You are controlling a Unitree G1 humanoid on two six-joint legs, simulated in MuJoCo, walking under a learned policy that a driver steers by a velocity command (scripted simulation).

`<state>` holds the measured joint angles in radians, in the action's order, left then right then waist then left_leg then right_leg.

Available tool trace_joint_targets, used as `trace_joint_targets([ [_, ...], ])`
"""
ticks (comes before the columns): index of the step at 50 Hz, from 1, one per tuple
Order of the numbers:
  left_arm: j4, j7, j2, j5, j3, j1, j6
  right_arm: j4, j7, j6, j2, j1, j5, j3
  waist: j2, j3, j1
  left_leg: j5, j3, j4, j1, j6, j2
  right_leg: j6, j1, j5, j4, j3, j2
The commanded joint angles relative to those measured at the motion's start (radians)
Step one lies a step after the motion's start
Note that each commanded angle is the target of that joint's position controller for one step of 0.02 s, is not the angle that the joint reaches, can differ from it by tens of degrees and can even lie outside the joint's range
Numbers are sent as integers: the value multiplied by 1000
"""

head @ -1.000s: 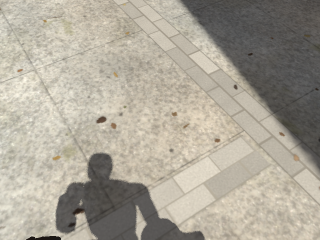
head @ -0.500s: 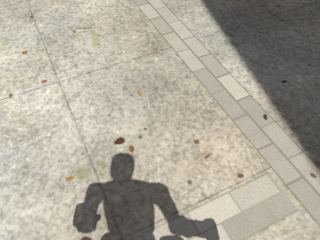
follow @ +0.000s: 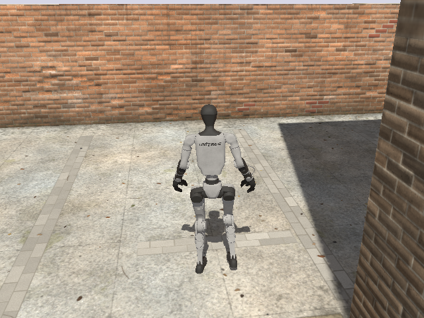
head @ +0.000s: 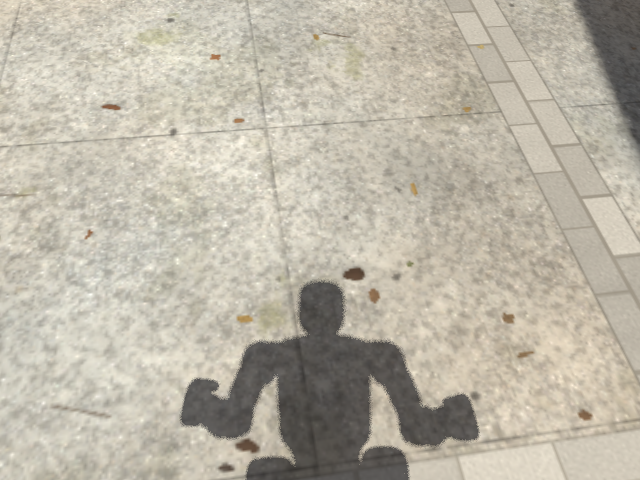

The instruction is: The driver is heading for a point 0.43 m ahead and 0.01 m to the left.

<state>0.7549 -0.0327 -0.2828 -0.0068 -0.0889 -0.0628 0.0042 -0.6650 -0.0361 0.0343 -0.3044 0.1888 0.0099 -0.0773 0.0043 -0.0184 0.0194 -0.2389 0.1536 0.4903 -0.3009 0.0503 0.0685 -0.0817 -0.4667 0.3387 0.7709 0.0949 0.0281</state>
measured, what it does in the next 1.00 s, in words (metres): steps on the spot: right foot, then left foot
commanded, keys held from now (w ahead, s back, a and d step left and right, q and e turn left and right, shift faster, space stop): q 0.18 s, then no key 0.82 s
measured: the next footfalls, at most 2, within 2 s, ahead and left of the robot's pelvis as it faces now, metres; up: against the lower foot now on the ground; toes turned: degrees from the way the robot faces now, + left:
right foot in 0.12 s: +0.06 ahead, -0.14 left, +0.00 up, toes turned +11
left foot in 0.48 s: +0.01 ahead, +0.12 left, +0.00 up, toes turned +10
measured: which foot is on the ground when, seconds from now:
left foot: down 0.00-0.10, up 0.12-0.46, down 0.48-1.00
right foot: up 0.00-0.10, down 0.12-1.00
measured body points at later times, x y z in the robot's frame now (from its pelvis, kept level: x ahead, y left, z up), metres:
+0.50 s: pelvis +0.00 +0.00 -0.01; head +0.03 +0.01 +0.44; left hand +0.06 +0.29 -0.12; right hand +0.22 -0.23 -0.10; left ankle -0.03 +0.12 -0.75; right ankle +0.02 -0.15 -0.74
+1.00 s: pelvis +0.01 +0.02 -0.01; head +0.02 +0.02 +0.44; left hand +0.03 +0.31 -0.14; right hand +0.20 -0.19 -0.11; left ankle -0.03 +0.12 -0.74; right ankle +0.03 -0.15 -0.74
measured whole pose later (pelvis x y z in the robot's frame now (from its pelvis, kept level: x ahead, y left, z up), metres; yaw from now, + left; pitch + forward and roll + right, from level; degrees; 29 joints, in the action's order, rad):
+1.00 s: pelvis +0.01 +0.02 -0.01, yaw +12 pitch -1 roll +0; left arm 0.92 -0.03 -0.27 0.01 -0.04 -0.20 0.00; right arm -0.70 -0.01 0.01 -0.23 0.20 -0.02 -0.04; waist 0.00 -0.03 -0.02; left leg -0.30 0.03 0.52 -0.20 0.03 0.04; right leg -0.08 -0.18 0.28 0.48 0.00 -0.08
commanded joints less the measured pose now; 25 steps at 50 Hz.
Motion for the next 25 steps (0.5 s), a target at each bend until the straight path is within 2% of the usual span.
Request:
trace_joint_targets([
  [1, -76, 11, -88, -5, -19, 29, -29, 81, 2, -1, -174, -18, 3, -50, -177, 122, 4, 444, 302, -61, 166, 174, -241, 9, 5, 25, -91, -5, 20],
  [3, -71, 21, -93, -7, -22, -8, -40, 97, 2, 4, -169, -48, 14, -49, -182, 130, -19, 449, 332, -28, 165, 149, -216, 27, 82, -31, -231, -12, 25],
  [4, -61, 26, -97, -6, -26, -46, -45, 107, -1, 8, -164, -71, 22, -47, -175, 130, -46, 399, 327, -4, 137, 119, -186, 41, 166, -142, -362, -25, 22],
  [5, -52, 26, -127, 1, -37, -79, -47, 117, -5, 9, -140, -65, 19, -41, -142, 144, -48, 262, 303, 41, 64, 75, -145, 68, 286, -260, -420, 8, -46],
  [6, -63, 19, -194, 19, -50, -94, -40, 120, -2, 8, -80, -12, 0, -25, 68, 177, -14, -69, 170, 247, -75, 17, -39, 151, 419, -460, -425, 194, -259],
  [7, -57, 21, -229, 49, -54, -92, -33, 147, 2, -3, -106, 16, 3, -34, 300, 132, 17, -462, 25, 437, -287, -41, 86, 342, 418, -669, -437, 426, -430],
  [8, -79, 18, -181, 40, -43, -72, -38, 129, 6, -12, -187, 38, -6, -58, 226, 130, 6, -442, 20, 651, -321, -84, 3, 410, 392, -663, -437, 425, -479],
  [9, -93, 10, -127, 31, -28, -28, -36, 106, 11, -9, -215, 36, 5, -72, 156, 109, 13, -361, 10, 723, -322, -101, -20, 365, 366, -608, -422, 300, -405],
  [10, -99, 7, -107, 22, -22, 1, -31, 86, 7, 2, -190, 38, 6, -71, 116, 89, 18, -304, 2, 742, -319, -117, -27, 314, 349, -540, -412, 211, -328],
  [11, -98, 3, -104, 10, -18, 4, -28, 89, 5, 9, -165, 25, 2, -64, 111, 76, 7, -259, 0, 759, -335, -130, -25, 301, 348, -542, -409, 175, -305],
  [13, -85, -4, -117, 12, -16, -28, -18, 104, 10, 12, -104, 0, 8, -42, 122, 73, -10, -215, -42, 702, -306, -142, -16, 304, 342, -586, -418, 97, -263],
  [15, -76, -7, -126, 15, -18, -55, -10, 121, 11, 9, -74, -33, 6, -27, 151, 95, -31, -211, -71, 567, -281, -147, -30, 309, 389, -584, -414, 71, -261],
  [17, -74, -4, -141, 11, -20, -46, -4, 131, 16, 7, -49, -51, -3, -11, 176, 112, -38, -222, -104, 408, -177, -142, -57, 307, 369, -570, -407, 42, -261],
  [18, -71, 1, -151, 8, -22, -47, -2, 134, 18, 6, -46, -56, -4, -6, 191, 114, -45, -221, -124, 336, -125, -137, -63, 309, 351, -568, -408, 38, -266],
  [20, -61, 9, -161, 0, -21, -65, 1, 126, 22, 6, -62, -40, 1, -11, 202, 110, -48, -174, -154, 202, -46, -126, -57, 309, 338, -540, -395, 50, -274],
  [22, -54, 13, -148, -15, -10, -57, 2, 95, 27, 5, -57, 24, -2, -13, 175, 98, -9, 24, -186, -56, 97, -88, -38, 272, 288, -472, -353, 34, -253],
  [23, -33, 17, -122, -17, 1, -101, -4, 94, 26, 4, -71, 29, -9, -14, 143, 93, -9, 121, -154, -157, 191, -61, -51, 215, 236, -392, -334, 21, -230],
  [24, -32, 24, -82, 13, 18, -134, -15, 109, 17, 4, -125, 39, -17, -21, 10, 136, -33, 352, 8, -141, 319, -24, -185, 127, 150, -229, -237, -34, -171],
  [25, -41, 29, -28, 36, 35, -165, -27, 124, 14, 5, -155, -27, -37, -18, -214, 132, -95, 435, 133, -107, 247, 85, -321, 52, 104, 32, -209, -118, -91],
])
